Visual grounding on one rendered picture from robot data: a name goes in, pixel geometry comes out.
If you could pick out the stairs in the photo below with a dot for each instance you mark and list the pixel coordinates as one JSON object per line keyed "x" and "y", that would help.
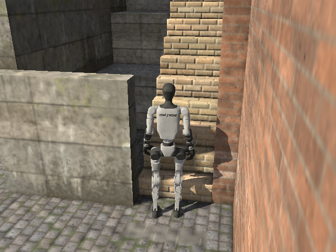
{"x": 191, "y": 62}

